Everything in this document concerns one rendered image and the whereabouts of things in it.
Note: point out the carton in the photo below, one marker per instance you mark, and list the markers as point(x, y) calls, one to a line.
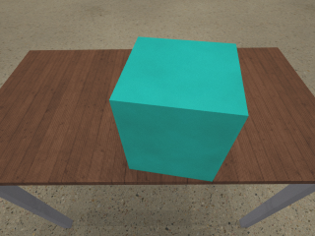
point(179, 106)

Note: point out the table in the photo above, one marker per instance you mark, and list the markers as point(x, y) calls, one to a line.
point(57, 128)

